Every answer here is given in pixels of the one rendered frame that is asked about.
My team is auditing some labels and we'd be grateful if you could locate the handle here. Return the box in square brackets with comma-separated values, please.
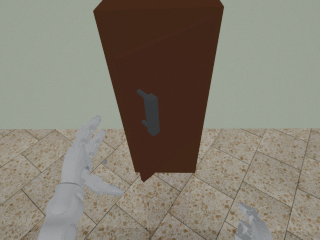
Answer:
[137, 89, 160, 137]

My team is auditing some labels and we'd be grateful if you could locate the cupboard door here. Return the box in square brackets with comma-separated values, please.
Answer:
[113, 15, 217, 182]

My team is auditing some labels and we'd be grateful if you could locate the robot left hand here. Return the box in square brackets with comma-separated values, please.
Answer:
[61, 115, 124, 196]

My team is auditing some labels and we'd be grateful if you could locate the robot right hand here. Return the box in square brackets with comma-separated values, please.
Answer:
[234, 202, 273, 240]

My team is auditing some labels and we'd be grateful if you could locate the robot left forearm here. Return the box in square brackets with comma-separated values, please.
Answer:
[37, 182, 85, 240]

